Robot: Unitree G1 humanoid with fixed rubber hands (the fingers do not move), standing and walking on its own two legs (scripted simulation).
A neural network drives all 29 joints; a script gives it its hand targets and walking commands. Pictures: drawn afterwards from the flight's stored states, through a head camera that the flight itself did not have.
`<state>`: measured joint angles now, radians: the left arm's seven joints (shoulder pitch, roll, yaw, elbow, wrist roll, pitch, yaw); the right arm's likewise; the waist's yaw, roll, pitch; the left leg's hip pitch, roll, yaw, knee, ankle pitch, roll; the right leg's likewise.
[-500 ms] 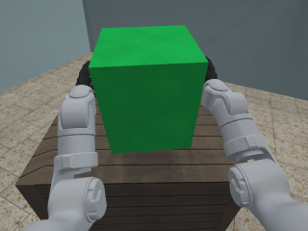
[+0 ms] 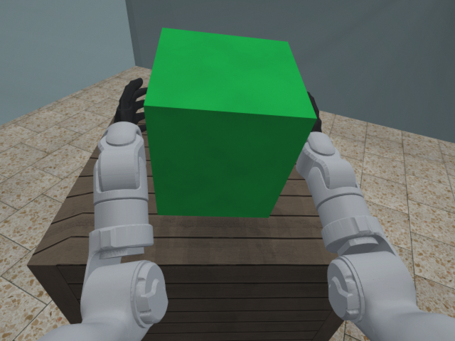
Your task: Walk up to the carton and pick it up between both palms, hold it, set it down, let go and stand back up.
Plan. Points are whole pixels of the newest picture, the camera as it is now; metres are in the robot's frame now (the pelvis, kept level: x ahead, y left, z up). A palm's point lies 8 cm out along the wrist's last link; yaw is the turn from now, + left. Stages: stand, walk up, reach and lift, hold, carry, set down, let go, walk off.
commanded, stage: set down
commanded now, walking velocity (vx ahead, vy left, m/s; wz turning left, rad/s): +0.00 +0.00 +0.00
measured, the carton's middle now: (220, 131) +0.40 +0.00 +0.21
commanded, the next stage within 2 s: none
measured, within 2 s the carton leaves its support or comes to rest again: neither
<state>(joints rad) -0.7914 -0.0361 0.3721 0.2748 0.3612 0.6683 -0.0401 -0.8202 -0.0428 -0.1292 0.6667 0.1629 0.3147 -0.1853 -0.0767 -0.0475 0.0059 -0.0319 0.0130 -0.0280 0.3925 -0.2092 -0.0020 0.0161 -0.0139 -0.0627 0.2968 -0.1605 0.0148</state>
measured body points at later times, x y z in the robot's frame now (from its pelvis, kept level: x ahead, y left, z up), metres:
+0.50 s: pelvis +0.00 -0.02 +0.00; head -0.02 +0.01 +0.45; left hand +0.40 +0.13 +0.17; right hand +0.40 -0.17 +0.16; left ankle +0.02 +0.12 -0.75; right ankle +0.01 -0.13 -0.75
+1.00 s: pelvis +0.01 -0.02 +0.00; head +0.01 +0.00 +0.45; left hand +0.40 +0.13 +0.13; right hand +0.42 -0.17 +0.13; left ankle +0.02 +0.12 -0.75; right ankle +0.01 -0.13 -0.75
